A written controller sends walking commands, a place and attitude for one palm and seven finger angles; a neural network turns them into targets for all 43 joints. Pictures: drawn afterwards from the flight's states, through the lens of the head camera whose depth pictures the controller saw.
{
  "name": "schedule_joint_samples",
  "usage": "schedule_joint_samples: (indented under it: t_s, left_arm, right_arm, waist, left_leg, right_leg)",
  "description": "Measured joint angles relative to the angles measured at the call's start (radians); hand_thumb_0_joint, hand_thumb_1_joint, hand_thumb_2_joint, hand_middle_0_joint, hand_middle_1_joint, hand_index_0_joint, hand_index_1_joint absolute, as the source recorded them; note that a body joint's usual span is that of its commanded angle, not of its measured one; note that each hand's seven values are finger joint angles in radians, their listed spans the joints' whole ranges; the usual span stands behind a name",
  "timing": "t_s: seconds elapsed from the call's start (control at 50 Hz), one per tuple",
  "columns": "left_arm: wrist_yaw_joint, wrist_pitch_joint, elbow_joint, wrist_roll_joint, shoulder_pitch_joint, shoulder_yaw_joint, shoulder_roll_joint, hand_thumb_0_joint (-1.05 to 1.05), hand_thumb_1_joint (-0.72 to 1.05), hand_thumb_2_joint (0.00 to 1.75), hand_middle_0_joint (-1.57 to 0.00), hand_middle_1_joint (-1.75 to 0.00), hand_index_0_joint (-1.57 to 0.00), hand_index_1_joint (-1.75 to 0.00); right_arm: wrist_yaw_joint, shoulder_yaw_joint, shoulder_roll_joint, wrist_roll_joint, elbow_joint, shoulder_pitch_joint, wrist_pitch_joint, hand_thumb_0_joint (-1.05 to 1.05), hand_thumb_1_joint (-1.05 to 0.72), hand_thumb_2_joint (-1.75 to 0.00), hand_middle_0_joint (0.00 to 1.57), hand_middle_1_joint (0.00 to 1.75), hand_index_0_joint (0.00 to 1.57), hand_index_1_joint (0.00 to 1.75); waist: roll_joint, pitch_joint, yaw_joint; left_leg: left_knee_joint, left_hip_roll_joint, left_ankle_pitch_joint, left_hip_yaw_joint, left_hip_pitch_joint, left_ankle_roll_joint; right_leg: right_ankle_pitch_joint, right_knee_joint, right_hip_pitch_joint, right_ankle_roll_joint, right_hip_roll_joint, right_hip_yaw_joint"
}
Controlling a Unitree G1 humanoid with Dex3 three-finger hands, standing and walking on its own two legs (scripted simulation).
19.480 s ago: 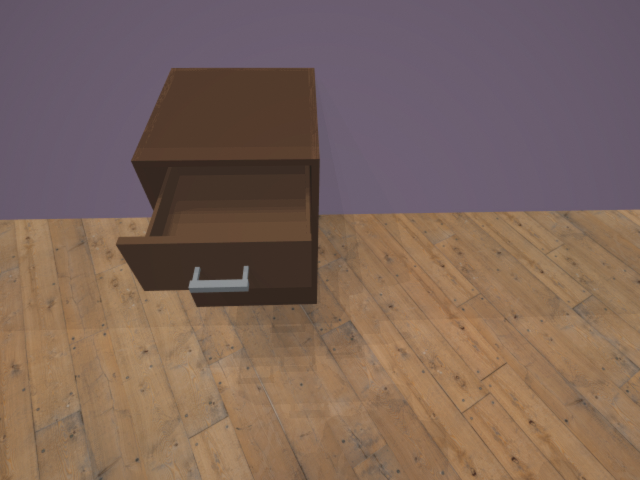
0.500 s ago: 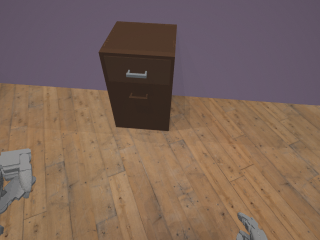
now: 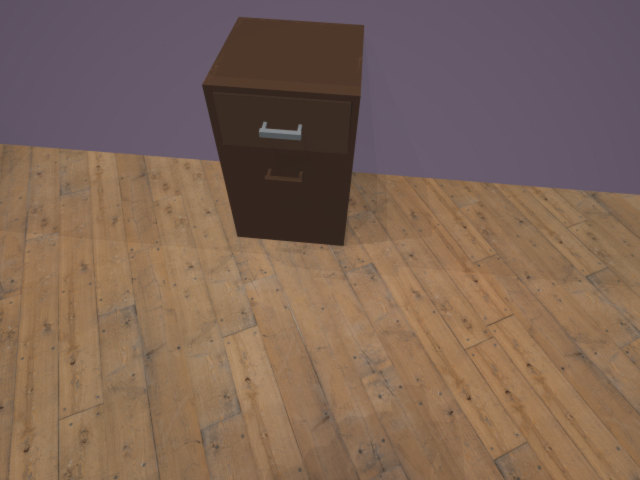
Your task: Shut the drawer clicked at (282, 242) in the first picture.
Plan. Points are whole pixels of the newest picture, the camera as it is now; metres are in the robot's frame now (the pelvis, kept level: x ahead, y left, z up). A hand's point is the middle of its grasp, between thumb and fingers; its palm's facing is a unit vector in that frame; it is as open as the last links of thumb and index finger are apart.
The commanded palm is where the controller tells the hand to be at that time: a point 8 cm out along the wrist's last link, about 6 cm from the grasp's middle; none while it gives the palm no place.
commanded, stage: let the arm hang, fingers relaxed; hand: left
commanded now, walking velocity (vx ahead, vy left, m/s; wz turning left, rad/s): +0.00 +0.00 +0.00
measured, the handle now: (281, 130) +1.02 +0.18 -0.21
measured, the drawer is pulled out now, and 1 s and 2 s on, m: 0.00 0.00 0.00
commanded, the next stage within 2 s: look to check the result in 0.66 s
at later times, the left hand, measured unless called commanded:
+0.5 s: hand out of the picture +0.02 +0.17 -0.17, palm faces -0.01 -0.98 -0.19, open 7.2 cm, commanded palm none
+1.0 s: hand out of the picture +0.02 +0.15 -0.17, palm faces +0.01 -0.98 -0.18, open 7.3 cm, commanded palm none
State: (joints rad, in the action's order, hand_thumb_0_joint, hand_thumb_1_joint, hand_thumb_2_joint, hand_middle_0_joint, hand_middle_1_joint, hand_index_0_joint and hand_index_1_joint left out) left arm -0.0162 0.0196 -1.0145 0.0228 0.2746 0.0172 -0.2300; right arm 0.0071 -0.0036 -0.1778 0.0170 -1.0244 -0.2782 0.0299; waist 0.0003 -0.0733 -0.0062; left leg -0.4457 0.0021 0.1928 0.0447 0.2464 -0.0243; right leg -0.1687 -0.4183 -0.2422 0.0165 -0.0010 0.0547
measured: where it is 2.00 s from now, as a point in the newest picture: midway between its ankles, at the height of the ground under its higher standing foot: outside the picture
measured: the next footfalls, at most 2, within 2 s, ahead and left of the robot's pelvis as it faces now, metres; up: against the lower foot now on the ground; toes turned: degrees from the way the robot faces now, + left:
none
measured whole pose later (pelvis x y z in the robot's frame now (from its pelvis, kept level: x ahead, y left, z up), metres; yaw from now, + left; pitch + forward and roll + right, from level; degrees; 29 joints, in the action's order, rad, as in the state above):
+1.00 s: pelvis +0.03 -0.01 +0.00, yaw -1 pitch -1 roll +0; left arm -0.04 -0.01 -1.15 0.02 0.28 0.00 -0.11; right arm 0.04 -0.01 -0.11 0.01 -1.15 -0.32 -0.01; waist 0.02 -0.05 0.00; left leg -0.40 0.01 0.22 0.07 0.15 -0.01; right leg -0.21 -0.41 -0.17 0.03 0.01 0.03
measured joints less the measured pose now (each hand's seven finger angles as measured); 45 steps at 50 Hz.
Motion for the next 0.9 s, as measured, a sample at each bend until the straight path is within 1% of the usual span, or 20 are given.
schedule_joint_samples:
  t_s: [0.1,0.22,0.34,0.38,0.52,0.9]
  left_arm:
    - [-0.002,-0.002,-0.082,-0.004,0.028,-0.011,0.017,0.01,0.91,0.90,-0.65,-0.82,-0.64,-0.80]
    - [-0.006,-0.008,-0.123,-0.006,0.028,-0.020,0.058,0.00,0.91,0.90,-0.42,-0.55,-0.41,-0.54]
    - [-0.009,-0.018,-0.127,-0.005,0.005,-0.022,0.100,0.00,0.91,0.90,-0.27,-0.38,-0.27,-0.38]
    - [-0.011,-0.021,-0.125,-0.005,-0.003,-0.022,0.110,0.00,0.91,0.90,-0.25,-0.36,-0.24,-0.36]
    - [-0.016,-0.022,-0.126,-0.004,-0.006,-0.013,0.106,0.01,0.93,0.90,-0.21,-0.31,-0.21,-0.31]
    - [-0.018,-0.030,-0.134,-0.007,0.009,-0.012,0.120,0.00,0.92,0.90,-0.20,-0.30,-0.20,-0.30]
  right_arm:
    - [0.008,-0.003,0.007,-0.006,-0.052,-0.032,-0.007,0.00,-0.91,-0.90,0.20,0.30,0.20,0.30]
    - [0.014,-0.003,0.028,-0.008,-0.087,-0.041,-0.015,0.00,-0.91,-0.90,0.20,0.30,0.20,0.30]
    - [0.017,-0.003,0.055,-0.008,-0.099,-0.039,-0.026,0.00,-0.91,-0.90,0.20,0.30,0.20,0.30]
    - [0.018,-0.003,0.063,-0.008,-0.101,-0.038,-0.029,0.00,-0.91,-0.90,0.20,0.30,0.20,0.30]
    - [0.022,-0.006,0.081,-0.007,-0.102,-0.038,-0.036,0.00,-0.91,-0.90,0.20,0.30,0.20,0.30]
    - [0.030,-0.012,0.065,-0.010,-0.121,-0.041,-0.039,0.00,-0.91,-0.90,0.19,0.30,0.20,0.30]
  waist:
    - [0.018,-0.004,0.002]
    - [0.027,0.002,0.005]
    - [0.025,0.017,0.009]
    - [0.022,0.022,0.010]
    - [0.020,0.031,0.014]
    - [0.017,0.018,0.011]
  left_leg:
    - [0.024,-0.006,-0.004,0.010,-0.025,-0.005]
    - [0.037,-0.011,-0.003,0.022,-0.044,-0.009]
    - [0.041,-0.012,0.002,0.028,-0.054,-0.009]
    - [0.041,-0.011,0.004,0.029,-0.058,-0.008]
    - [0.039,-0.007,0.013,0.030,-0.065,-0.003]
    - [0.046,0.006,0.028,0.025,-0.089,0.011]
  right_leg:
    - [0.000,0.011,0.016,-0.006,-0.005,-0.011]
    - [-0.006,0.009,0.025,-0.010,-0.009,-0.022]
    - [-0.014,0.001,0.027,-0.010,-0.010,-0.029]
    - [-0.017,-0.002,0.030,-0.009,-0.010,-0.030]
    - [-0.027,-0.006,0.034,-0.005,-0.005,-0.031]
    - [-0.041,0.005,0.059,0.006,0.009,-0.027]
